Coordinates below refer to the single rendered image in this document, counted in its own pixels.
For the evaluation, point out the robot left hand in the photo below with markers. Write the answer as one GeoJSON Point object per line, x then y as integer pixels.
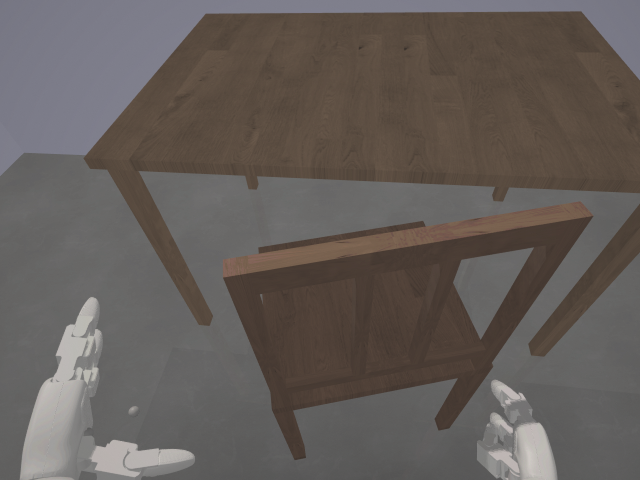
{"type": "Point", "coordinates": [55, 445]}

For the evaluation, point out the robot right hand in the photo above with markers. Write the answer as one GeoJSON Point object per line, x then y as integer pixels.
{"type": "Point", "coordinates": [526, 451]}

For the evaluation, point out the chair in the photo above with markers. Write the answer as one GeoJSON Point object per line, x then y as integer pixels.
{"type": "Point", "coordinates": [373, 311]}

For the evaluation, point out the table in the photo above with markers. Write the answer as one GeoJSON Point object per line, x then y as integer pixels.
{"type": "Point", "coordinates": [499, 99]}

